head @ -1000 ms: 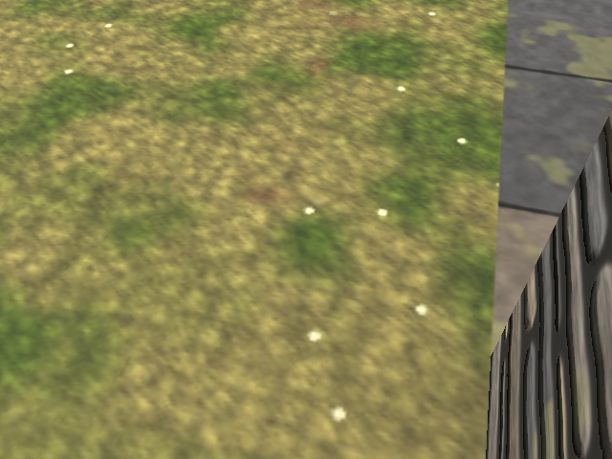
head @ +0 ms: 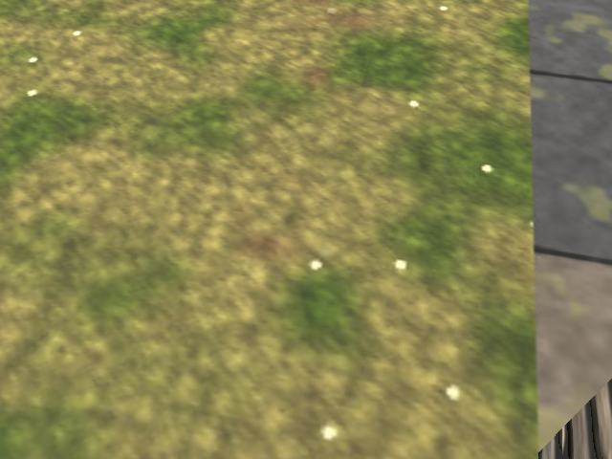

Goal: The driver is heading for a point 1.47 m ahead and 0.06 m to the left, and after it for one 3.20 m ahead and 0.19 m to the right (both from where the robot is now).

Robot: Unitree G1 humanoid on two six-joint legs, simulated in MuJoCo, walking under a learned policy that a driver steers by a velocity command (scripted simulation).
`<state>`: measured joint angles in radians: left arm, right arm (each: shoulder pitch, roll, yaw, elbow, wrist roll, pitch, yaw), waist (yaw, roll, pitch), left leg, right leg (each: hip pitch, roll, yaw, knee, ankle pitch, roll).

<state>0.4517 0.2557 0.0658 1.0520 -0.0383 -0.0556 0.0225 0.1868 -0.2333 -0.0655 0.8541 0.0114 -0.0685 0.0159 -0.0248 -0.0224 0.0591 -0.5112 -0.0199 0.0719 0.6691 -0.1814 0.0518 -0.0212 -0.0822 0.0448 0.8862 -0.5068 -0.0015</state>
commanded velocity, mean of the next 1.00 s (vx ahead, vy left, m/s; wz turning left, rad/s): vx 0.50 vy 0.00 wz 0.00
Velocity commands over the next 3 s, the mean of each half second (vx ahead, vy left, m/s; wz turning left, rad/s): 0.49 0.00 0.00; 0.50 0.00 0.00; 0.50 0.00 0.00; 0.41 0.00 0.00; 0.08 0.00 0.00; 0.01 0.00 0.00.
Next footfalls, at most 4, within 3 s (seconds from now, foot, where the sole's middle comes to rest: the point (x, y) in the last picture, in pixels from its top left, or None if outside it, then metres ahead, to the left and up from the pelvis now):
0.50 right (373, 439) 0.48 -0.11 -0.75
1.04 left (248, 309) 0.80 0.15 -0.75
1.60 right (334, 201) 1.14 -0.07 -0.75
2.06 left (256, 148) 1.35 0.15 -0.75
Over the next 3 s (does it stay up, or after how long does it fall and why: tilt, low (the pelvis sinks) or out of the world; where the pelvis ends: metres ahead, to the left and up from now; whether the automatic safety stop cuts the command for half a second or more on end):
stays up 1.29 0.03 0.03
